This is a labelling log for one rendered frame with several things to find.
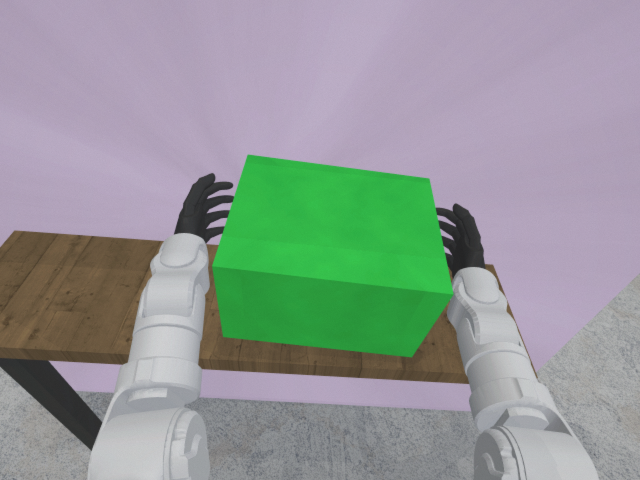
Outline carton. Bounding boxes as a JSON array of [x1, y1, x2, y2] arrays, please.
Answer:
[[212, 155, 454, 357]]

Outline robot right upper arm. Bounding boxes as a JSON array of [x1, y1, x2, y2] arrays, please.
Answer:
[[473, 425, 597, 480]]

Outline robot right forearm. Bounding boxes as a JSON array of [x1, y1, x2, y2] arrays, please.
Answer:
[[447, 267, 599, 480]]

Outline right robot hand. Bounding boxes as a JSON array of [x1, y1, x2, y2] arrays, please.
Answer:
[[436, 203, 486, 278]]

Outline left robot hand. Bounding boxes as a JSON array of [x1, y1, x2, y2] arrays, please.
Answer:
[[174, 173, 234, 243]]

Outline table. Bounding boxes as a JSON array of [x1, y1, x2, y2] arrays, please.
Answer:
[[0, 230, 538, 451]]

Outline robot left upper arm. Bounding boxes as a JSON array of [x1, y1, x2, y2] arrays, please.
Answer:
[[90, 407, 210, 480]]

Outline robot left forearm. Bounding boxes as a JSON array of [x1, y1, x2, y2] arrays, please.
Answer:
[[88, 233, 210, 480]]

